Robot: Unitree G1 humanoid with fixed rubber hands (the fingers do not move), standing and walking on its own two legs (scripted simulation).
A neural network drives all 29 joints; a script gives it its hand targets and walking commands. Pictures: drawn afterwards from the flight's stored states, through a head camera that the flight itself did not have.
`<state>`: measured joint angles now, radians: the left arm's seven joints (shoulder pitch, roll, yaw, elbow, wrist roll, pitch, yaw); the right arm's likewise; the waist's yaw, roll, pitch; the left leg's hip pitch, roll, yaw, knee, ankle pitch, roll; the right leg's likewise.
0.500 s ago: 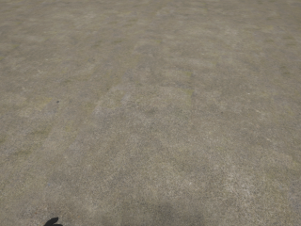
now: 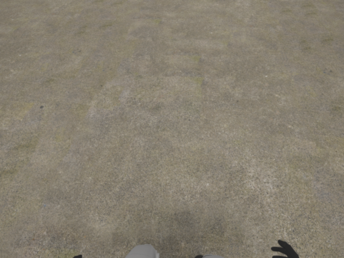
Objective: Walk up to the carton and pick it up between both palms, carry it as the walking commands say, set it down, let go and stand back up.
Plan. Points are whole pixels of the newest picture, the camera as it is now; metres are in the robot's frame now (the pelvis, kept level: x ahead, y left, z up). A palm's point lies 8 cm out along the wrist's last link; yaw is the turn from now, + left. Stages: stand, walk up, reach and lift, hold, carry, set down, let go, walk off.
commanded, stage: walk up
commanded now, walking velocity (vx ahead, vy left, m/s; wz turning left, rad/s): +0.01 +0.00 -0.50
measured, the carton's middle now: out of the picture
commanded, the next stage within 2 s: none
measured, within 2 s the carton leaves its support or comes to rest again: neither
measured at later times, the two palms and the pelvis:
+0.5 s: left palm (87, 235) +0.17 +0.23 -0.10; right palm out of the picture -0.07 -0.25 -0.11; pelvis -0.05 +0.02 +0.01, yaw -17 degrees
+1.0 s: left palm out of the picture +0.05 +0.20 -0.09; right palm out of the picture -0.13 -0.31 -0.11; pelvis -0.10 -0.01 +0.02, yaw -32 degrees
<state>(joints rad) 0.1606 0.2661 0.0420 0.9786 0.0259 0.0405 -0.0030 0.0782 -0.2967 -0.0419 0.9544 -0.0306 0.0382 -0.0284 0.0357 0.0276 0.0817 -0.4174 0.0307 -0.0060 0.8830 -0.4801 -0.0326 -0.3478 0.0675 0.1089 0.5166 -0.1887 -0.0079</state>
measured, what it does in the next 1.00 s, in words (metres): walks backwards, turning right: left foot, then right foot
